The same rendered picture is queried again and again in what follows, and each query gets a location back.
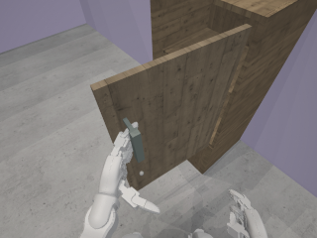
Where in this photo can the robot right hand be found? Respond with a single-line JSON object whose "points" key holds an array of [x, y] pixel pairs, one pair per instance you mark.
{"points": [[250, 223]]}

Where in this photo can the robot left forearm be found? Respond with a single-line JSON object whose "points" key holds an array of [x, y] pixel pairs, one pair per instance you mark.
{"points": [[101, 218]]}

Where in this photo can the cupboard door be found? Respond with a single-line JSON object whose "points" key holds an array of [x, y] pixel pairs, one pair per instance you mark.
{"points": [[176, 100]]}

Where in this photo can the robot left hand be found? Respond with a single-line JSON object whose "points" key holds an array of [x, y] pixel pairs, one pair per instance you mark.
{"points": [[115, 168]]}

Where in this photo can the right robot shin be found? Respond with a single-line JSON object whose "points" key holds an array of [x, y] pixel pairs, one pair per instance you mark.
{"points": [[199, 230]]}

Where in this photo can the handle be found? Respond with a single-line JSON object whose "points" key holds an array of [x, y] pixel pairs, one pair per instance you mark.
{"points": [[136, 140]]}

